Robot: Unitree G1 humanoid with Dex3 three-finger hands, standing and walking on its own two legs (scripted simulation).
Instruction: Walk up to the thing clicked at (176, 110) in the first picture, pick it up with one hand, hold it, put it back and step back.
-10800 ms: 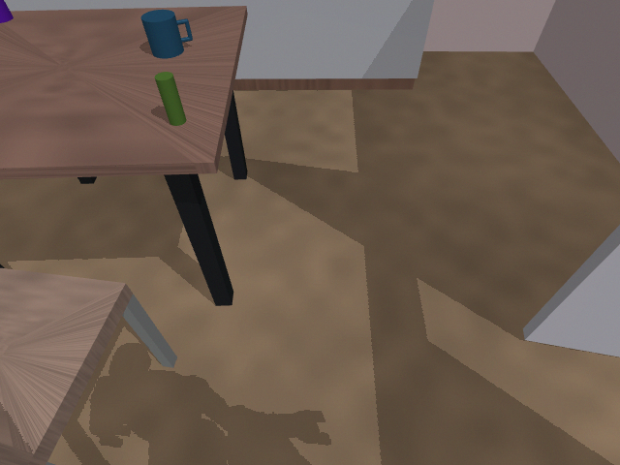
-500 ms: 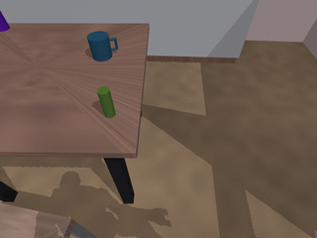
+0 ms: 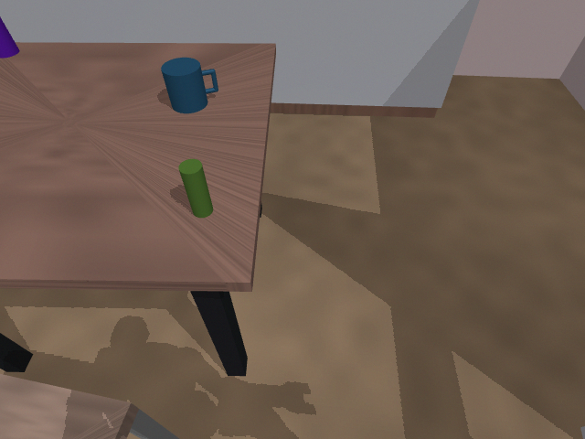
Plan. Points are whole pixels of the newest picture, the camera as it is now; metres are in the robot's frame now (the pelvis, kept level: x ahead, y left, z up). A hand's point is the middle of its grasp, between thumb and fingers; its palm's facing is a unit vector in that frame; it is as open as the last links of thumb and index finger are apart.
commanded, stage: rise first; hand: left
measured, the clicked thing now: (197, 189) +0.53 +0.18 +0.01
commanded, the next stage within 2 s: go down in 1.70 s
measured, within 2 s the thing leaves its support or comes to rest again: neither
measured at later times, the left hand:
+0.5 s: hand (111, 417) +0.17 +0.26 -0.06, palm faces +0.29 -0.89 -0.35, open 16.6 cm
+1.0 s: hand (85, 400) +0.17 +0.25 +0.03, palm faces +0.33 -0.86 -0.39, open 17.6 cm
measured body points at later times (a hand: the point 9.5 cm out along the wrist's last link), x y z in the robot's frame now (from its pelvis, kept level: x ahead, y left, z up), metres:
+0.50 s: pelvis +0.00 -0.01 +0.00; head +0.01 -0.02 +0.44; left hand +0.15 +0.30 -0.03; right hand +0.17 -0.25 -0.10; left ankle -0.01 +0.12 -0.75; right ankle +0.00 -0.15 -0.75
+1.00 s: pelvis +0.00 -0.01 +0.00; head +0.01 -0.04 +0.44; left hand +0.15 +0.29 +0.05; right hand +0.17 -0.28 -0.11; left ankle -0.01 +0.12 -0.75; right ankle +0.00 -0.15 -0.75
